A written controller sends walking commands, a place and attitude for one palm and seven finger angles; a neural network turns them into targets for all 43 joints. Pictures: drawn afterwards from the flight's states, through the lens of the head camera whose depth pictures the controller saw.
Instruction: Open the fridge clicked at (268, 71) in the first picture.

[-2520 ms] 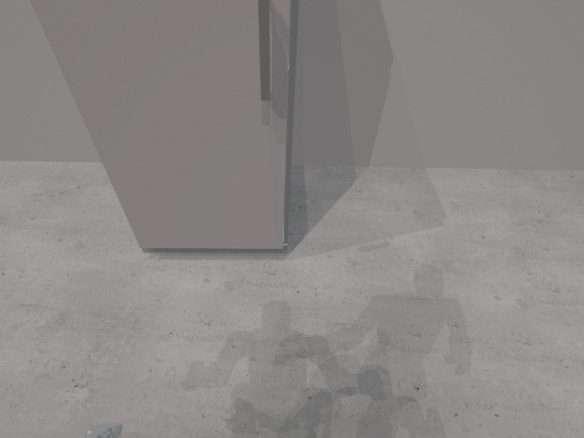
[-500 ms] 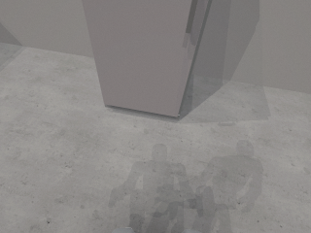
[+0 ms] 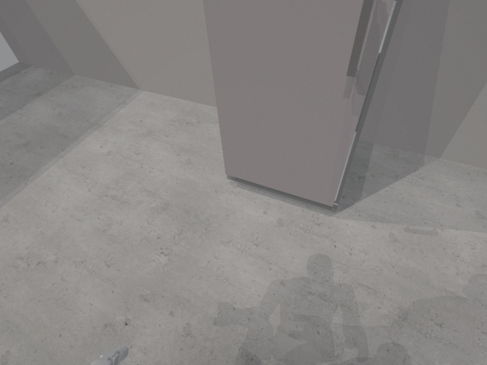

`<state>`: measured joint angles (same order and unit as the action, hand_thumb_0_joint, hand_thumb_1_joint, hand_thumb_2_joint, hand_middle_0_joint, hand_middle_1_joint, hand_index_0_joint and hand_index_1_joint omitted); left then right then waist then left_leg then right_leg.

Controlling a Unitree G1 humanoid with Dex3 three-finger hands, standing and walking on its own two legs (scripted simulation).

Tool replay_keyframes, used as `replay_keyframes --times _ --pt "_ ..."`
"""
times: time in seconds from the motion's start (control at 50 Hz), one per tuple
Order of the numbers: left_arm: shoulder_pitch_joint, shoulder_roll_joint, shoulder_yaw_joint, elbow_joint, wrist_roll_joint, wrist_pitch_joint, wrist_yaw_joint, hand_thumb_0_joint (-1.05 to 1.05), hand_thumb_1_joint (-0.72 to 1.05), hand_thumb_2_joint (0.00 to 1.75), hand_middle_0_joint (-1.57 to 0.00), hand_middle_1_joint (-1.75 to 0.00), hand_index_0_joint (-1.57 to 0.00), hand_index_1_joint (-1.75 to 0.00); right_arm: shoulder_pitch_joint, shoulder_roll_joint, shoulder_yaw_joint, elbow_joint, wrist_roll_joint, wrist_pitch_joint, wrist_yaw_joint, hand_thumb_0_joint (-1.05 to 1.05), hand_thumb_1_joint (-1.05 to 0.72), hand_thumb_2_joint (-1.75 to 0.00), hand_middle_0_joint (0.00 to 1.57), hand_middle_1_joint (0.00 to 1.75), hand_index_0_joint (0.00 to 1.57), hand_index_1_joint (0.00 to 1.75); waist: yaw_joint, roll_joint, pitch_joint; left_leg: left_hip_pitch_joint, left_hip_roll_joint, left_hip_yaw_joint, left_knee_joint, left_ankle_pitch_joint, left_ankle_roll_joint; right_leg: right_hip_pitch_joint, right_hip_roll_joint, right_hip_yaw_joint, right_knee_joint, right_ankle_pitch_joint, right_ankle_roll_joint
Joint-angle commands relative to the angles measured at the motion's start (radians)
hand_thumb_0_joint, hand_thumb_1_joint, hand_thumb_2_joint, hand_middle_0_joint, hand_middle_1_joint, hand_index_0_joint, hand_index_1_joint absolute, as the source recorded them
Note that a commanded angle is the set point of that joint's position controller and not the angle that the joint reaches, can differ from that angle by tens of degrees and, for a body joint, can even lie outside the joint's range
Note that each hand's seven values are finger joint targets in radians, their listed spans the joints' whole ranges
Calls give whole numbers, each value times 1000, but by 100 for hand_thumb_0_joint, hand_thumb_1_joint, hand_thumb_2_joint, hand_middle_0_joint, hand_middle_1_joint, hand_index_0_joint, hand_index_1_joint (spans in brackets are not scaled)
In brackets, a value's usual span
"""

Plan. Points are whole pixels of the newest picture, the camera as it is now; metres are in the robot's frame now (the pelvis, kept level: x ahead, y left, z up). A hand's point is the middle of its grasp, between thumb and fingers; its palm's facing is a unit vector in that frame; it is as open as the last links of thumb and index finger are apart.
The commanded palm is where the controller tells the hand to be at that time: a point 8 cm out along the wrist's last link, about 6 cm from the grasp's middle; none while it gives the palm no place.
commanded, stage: walk to a spot facing it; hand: right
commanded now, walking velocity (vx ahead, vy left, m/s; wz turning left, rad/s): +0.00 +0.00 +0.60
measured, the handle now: (362, 30) +0.91 -0.32 +0.14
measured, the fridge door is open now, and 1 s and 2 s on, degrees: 0 0 0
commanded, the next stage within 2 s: turn to face it in 0.74 s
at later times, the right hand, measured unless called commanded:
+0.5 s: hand (316, 329) +0.23 -0.13 -0.17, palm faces -0.39 +0.92 -0.09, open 7.4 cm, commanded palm none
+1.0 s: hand (278, 268) +0.37 -0.06 -0.17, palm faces -0.46 +0.87 -0.18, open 7.4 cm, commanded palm none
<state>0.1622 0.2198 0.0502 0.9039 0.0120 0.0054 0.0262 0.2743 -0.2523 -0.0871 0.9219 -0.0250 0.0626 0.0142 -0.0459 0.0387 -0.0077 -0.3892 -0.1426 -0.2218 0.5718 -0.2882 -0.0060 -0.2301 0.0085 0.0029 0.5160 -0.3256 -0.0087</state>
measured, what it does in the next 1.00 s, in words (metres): walks ahead, turning left: left foot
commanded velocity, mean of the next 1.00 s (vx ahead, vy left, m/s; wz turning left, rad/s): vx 0.20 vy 0.00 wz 0.34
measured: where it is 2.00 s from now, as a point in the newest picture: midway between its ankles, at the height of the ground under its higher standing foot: outside the picture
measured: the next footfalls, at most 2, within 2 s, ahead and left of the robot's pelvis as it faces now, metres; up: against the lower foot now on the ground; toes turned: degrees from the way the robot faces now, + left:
left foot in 0.64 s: +0.20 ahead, +0.19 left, +0.00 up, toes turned +34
right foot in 1.06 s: +0.43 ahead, +0.05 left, +0.00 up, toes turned +22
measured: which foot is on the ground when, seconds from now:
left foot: up 0.00-0.62, down 0.64-1.00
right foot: down 0.00-0.64, up 0.66-1.00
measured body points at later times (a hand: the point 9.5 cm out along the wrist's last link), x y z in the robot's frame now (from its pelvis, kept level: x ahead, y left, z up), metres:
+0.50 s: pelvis +0.07 -0.01 +0.00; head +0.11 -0.02 +0.45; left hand -0.11 +0.15 -0.12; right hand +0.25 -0.18 -0.16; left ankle +0.10 +0.16 -0.68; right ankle -0.02 -0.10 -0.73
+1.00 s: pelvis +0.24 +0.08 +0.00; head +0.26 +0.07 +0.45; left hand +0.22 +0.34 -0.13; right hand +0.39 -0.11 -0.16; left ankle +0.16 +0.17 -0.73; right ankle +0.39 +0.02 -0.71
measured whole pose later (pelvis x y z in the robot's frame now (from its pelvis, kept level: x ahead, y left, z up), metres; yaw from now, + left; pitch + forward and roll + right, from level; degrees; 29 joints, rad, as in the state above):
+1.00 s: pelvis +0.24 +0.08 +0.00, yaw +31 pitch -1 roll +3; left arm 0.15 0.18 0.05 0.92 0.02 -0.03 0.01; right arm 0.27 -0.19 -0.05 1.03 -0.02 -0.03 0.00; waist -0.01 -0.02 0.03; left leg -0.16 -0.04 0.07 0.46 -0.29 0.02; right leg -0.52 -0.14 -0.07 0.79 -0.22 0.06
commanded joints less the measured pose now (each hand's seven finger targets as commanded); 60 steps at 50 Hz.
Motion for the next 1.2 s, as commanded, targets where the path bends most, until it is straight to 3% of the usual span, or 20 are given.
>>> replay_keyframes --times 0.0,0.04,0.12,0.28,0.38,0.46,0.56,0.58,0.6,0.62,0.64,0.66,0.72,0.8,0.92,1.0,1.02,1.06,1.12,1.18 --pt "46 202 32 -67 8 -28 12 0 90 90 -20 -30 -20 -30 -129 -135 -43 -135 -10 -34 17 0 -90 -90 20 30 20 30 52 -174 142 -357 130 94 451 -98 -37 36 -430 422 -428 -372 -110" --pt "13 165 16 -71 11 -44 12 0 90 90 -20 -30 -20 -30 -43 -98 -44 -86 -19 -25 37 0 -90 -90 20 30 20 30 7 -136 148 -298 121 158 606 10 -42 -33 -307 204 -397 -270 -56" --pt "130 119 2 -26 3 -61 20 0 90 90 -20 -30 -20 -30 -19 -58 -27 -63 -17 -16 40 0 -90 -90 20 30 20 30 18 -180 119 -356 141 183 690 114 -60 74 -243 45 -336 -4 -19" --pt "350 84 0 74 4 -82 29 0 90 90 -20 -30 -20 -30 -153 -26 -9 -76 -8 -17 40 0 -90 -90 20 30 20 30 82 -187 138 -457 209 221 577 120 -65 276 -324 -17 -288 341 -34" --pt "420 76 5 126 15 -85 26 0 90 90 -20 -30 -20 -30 -275 8 10 -93 -8 -27 47 0 -90 -90 20 30 20 30 116 -158 164 -460 242 285 417 65 -43 350 -378 -78 -282 392 -111" --pt "455 71 9 161 24 -80 21 0 90 90 -20 -30 -20 -30 -366 29 22 -111 -6 -41 47 0 -90 -90 20 30 20 30 147 -159 166 -399 226 337 274 12 -7 378 -390 -137 -257 440 -115" --pt "405 112 23 146 18 -79 11 0 90 90 -20 -30 -20 -30 -224 9 11 -74 -5 -67 36 0 -90 -90 20 30 20 30 56 -176 51 -68 113 436 88 -44 75 339 -365 -296 12 1016 -70" --pt "377 128 25 133 12 -77 9 0 90 90 -20 -30 -20 -30 -98 -16 -2 -37 -8 -78 31 0 -90 -90 20 30 20 30 -10 -179 -16 114 88 447 17 19 89 275 -343 -330 180 1028 -36" --pt "351 122 23 110 -1 -75 -3 0 90 90 -20 -30 -20 -30 58 -85 -22 10 -11 -91 24 0 -90 -90 20 30 20 30 -86 -115 -121 449 153 370 -42 138 124 58 -336 -337 415 823 7" --pt "369 55 10 74 -16 -73 -13 0 90 90 -20 -30 -20 -30 174 -190 -43 32 -3 -101 8 0 -90 -90 20 30 20 30 -110 111 -264 771 448 -66 -71 268 237 -291 -182 -302 713 -84 68" --pt "277 41 9 28 -16 -70 -4 0 90 90 -20 -30 -20 -30 200 -253 -55 39 25 -90 -7 0 -90 -90 20 30 20 30 -105 167 -304 790 568 -355 -163 431 310 -444 -107 -164 944 -313 73" --pt "204 61 22 9 -9 -67 1 0 90 90 -20 -30 -20 -30 155 -233 -56 25 28 -81 -18 0 -90 -90 20 30 20 30 -95 18 -179 653 574 -282 -214 385 322 -474 -149 -66 979 -214 51" --pt "189 33 19 27 9 -43 -8 0 90 90 -20 -30 -20 -30 -40 -121 -16 -20 21 -99 -21 0 -90 -90 20 30 20 30 19 -39 54 178 471 -73 -311 205 226 -356 -224 -31 837 -34 58" --pt "260 2 18 43 16 -19 -12 0 90 90 -20 -30 -20 -30 -83 -92 -5 -14 0 -121 -23 0 -90 -90 20 30 20 30 106 35 53 35 362 97 -310 331 194 -268 -195 -55 636 8 80" --pt "129 -16 -6 29 5 -28 -27 0 90 90 -20 -30 -20 -30 -20 -58 16 37 3 -124 -29 0 -90 -90 20 30 20 30 70 111 4 143 316 182 -253 449 154 -187 -129 -98 282 119 71" --pt "114 6 -8 55 4 -45 -26 0 90 90 -20 -30 -20 -30 29 -46 23 70 8 -108 -43 0 -90 -90 20 30 20 30 58 51 -11 190 322 227 -133 385 88 -5 -84 -85 15 270 53" --pt "163 53 1 69 8 -50 -25 0 90 90 -20 -30 -20 -30 53 -35 25 74 9 -101 -45 0 -90 -90 20 30 20 30 71 -44 -45 172 294 254 -18 307 53 92 -112 -38 -32 432 40" --pt "215 186 24 68 12 -39 -20 0 90 90 -20 -30 -20 -30 133 13 35 71 22 -86 -46 0 -90 -90 20 30 20 30 61 -381 -100 5 164 328 350 -349 -33 203 -413 282 -111 847 -133" --pt "124 131 11 54 12 -20 -3 0 90 90 -20 -30 -20 -30 30 -26 17 63 5 -66 -47 0 -90 -90 20 30 20 30 60 -269 22 -82 214 242 528 -272 -39 34 -348 303 -222 500 -159" --pt "82 126 17 36 9 -15 -8 0 90 90 -20 -30 -20 -30 15 -18 6 57 5 -59 -34 0 -90 -90 20 30 20 30 44 -150 2 -75 223 238 543 -144 -48 -14 -274 226 -250 320 -137"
